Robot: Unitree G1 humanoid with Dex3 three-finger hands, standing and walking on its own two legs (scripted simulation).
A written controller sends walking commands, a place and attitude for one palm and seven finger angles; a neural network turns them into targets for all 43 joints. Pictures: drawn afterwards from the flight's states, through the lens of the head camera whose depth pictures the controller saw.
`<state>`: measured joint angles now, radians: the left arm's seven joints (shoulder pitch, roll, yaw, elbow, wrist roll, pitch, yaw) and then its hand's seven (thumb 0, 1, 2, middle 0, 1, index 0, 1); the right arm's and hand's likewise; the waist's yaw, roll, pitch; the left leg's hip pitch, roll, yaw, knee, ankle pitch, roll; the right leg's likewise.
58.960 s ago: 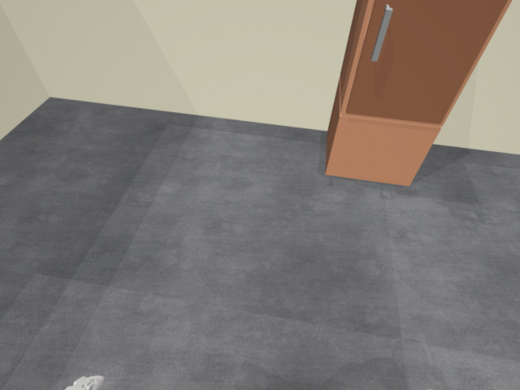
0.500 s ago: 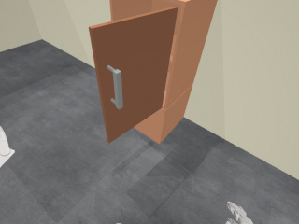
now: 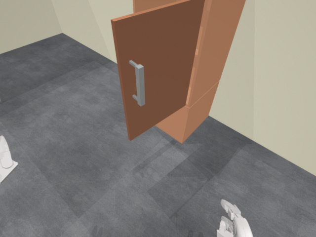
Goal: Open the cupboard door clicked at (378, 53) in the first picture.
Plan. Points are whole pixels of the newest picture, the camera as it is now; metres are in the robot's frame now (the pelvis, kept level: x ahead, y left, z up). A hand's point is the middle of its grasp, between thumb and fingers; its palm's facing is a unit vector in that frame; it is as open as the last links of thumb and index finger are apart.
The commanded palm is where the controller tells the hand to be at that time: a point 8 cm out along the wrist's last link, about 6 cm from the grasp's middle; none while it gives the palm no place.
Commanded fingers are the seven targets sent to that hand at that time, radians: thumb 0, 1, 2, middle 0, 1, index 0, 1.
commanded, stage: stop stepping back and stand still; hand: left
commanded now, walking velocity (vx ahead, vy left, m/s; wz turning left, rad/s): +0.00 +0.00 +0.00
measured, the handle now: (136, 84) +0.63 +0.11 +0.02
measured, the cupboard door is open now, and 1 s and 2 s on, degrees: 82 82 82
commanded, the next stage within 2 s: let the arm hang, fingers relaxed in 0.10 s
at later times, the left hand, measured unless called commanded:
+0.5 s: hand out of the picture +0.08 +0.18 -0.17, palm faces +0.08 -0.98 -0.16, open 7.0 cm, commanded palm none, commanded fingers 0.00 0.90 0.90 -0.20 -0.30 -0.20 -0.30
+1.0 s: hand out of the picture -0.04 +0.18 -0.16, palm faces +0.07 -0.98 -0.18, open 7.3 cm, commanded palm none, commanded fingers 0.00 0.90 0.90 -0.20 -0.30 -0.20 -0.30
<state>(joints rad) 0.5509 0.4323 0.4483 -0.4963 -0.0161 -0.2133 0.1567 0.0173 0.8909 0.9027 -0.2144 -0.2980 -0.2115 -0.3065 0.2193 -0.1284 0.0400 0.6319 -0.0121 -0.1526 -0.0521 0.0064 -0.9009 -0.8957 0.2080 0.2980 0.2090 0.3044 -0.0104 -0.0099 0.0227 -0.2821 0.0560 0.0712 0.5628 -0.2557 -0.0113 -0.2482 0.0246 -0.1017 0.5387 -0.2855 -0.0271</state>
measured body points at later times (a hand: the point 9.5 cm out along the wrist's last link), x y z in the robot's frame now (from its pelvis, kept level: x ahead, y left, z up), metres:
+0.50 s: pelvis +0.01 +0.01 +0.00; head +0.03 +0.03 +0.45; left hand +0.08 +0.23 -0.15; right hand +0.11 -0.23 -0.13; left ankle +0.03 +0.12 -0.73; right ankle +0.01 -0.07 -0.73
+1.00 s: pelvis +0.00 +0.02 +0.01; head +0.00 +0.02 +0.46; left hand -0.04 +0.24 -0.15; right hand -0.03 -0.18 -0.16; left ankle +0.03 +0.12 -0.73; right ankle +0.01 -0.07 -0.73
